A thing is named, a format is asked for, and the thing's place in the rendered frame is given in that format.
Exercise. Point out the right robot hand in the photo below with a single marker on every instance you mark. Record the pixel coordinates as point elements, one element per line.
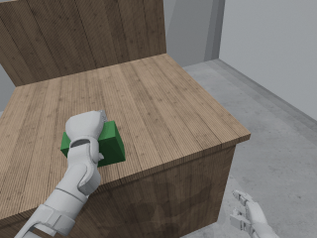
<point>243,220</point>

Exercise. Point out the left robot hand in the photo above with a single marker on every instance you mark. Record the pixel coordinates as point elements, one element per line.
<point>86,124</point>

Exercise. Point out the left robot forearm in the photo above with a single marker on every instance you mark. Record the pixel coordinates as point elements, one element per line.
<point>81,178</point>

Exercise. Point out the sponge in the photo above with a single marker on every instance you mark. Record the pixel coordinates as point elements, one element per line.
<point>110,145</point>

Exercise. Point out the right robot forearm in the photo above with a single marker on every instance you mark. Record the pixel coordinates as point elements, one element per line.
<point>262,230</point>

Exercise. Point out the table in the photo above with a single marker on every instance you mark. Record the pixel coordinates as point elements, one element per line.
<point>68,57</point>

